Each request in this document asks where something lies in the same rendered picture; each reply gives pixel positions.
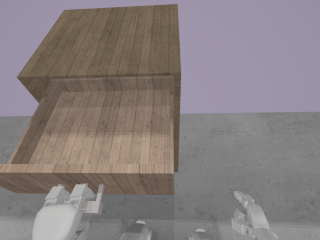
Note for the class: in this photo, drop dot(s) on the handle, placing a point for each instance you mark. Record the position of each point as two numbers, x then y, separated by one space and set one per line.
91 207

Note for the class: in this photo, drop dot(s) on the robot right shin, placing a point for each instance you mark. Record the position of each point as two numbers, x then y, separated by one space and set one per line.
200 230

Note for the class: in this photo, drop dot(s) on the drawer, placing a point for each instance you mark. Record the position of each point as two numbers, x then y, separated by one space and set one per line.
114 131

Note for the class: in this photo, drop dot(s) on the right robot forearm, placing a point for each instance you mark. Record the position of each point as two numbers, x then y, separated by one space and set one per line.
263 233

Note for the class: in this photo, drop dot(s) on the right robot hand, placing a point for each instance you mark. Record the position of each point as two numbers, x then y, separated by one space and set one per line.
245 222

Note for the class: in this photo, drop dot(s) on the left robot thigh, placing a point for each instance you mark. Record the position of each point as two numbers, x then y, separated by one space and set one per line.
137 231

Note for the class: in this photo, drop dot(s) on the cabinet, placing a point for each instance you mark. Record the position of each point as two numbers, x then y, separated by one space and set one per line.
112 42

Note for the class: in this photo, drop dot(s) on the left robot hand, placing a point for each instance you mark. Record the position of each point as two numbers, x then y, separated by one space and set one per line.
60 221

